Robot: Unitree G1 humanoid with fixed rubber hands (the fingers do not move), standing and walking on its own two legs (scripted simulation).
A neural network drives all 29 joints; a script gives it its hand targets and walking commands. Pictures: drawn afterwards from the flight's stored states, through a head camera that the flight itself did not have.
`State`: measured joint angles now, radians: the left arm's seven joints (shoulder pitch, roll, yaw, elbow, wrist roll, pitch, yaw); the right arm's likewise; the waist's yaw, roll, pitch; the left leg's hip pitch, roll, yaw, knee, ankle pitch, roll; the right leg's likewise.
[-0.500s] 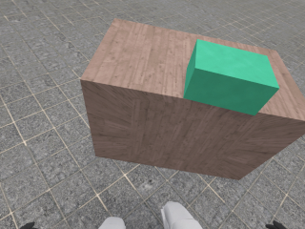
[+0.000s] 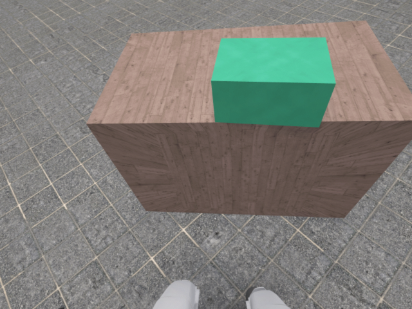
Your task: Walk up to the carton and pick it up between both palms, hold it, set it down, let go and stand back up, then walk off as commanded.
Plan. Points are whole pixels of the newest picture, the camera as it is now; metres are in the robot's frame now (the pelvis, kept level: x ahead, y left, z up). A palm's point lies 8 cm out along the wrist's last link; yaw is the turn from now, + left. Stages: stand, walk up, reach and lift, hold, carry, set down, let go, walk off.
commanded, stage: walk up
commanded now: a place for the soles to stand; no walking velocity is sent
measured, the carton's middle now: (268, 81) +0.71 -0.13 -0.01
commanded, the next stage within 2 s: none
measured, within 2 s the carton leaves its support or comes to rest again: neither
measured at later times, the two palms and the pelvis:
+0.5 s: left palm out of the picture +0.03 +0.39 -0.08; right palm out of the picture -0.03 -0.27 -0.07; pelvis -0.05 +0.05 +0.00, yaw -3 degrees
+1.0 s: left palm out of the picture +0.09 +0.39 -0.08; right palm out of the picture +0.08 -0.25 -0.11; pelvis +0.05 +0.06 +0.00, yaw -2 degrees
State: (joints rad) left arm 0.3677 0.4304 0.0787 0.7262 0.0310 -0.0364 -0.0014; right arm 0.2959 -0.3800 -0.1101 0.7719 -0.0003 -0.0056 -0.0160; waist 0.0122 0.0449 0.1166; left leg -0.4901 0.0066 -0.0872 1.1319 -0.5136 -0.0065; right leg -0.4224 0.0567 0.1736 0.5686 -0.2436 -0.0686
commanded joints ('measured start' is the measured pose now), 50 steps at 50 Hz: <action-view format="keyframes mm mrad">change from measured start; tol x32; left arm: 1 69 247 87 -33 -7 -27 22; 50 102 112 7 -81 -44 -44 12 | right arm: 1 49 -227 -53 -34 -39 -5 29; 8 523 -236 -97 129 -57 4 16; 15 -47 -293 -68 -61 -51 -51 14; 50 276 -280 -88 8 -43 -92 23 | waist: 1 32 -200 -193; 6 -151 -280 -187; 9 -190 314 -32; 29 92 -256 74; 50 -113 39 -207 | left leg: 1 -69 15 69 -156 -7 17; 7 638 -3 159 -510 172 60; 10 172 359 -668 -1020 -547 89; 12 35 340 -642 -1108 -672 110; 26 76 168 -121 -725 -320 203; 30 -377 -34 18 -13 -1 48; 43 -142 91 65 -400 289 16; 50 586 98 -39 -674 415 65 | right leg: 1 273 -204 407 -295 -486 -149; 6 -240 -161 200 -271 -493 -77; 10 -489 115 31 612 -272 58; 26 273 5 -301 -6 -200 45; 31 198 -424 632 -461 -747 -169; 46 248 -265 58 -207 271 -137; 50 83 -95 -43 407 176 -11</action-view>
